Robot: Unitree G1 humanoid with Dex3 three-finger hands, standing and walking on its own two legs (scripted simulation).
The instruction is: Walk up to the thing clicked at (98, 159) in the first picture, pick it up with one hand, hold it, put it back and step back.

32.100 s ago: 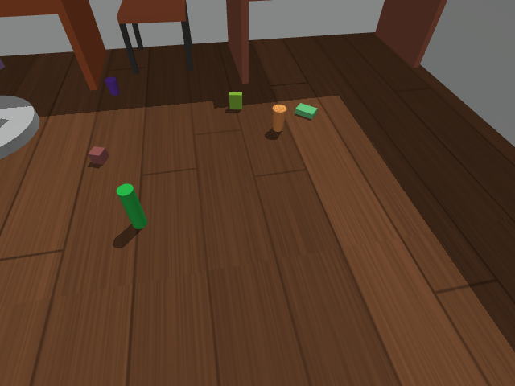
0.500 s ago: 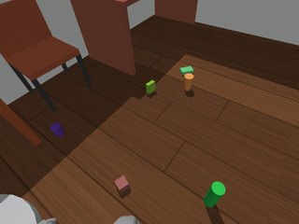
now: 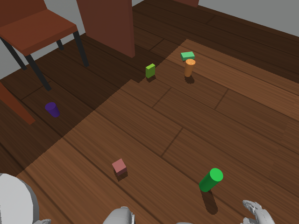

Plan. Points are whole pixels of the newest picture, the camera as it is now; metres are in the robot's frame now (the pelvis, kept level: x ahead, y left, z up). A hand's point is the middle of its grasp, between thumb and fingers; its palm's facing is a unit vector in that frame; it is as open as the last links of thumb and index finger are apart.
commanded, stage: walk up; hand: left
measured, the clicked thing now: (119, 167) +0.49 +0.21 -0.72
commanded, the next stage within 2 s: none
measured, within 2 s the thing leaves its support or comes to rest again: neither
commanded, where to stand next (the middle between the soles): +0.09 -0.01 m, yaw -1 degrees
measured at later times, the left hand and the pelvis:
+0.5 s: hand out of the picture +0.09 +0.25 -0.13, palm faces +0.01 -0.95 -0.32, open 7.3 cm; pelvis +0.00 +0.00 +0.03, yaw +1 degrees
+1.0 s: hand (47, 222) +0.13 +0.30 -0.14, palm faces -0.01 -0.94 -0.35, open 7.3 cm; pelvis +0.08 +0.03 +0.02, yaw +1 degrees
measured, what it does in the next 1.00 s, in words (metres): lifts its right foot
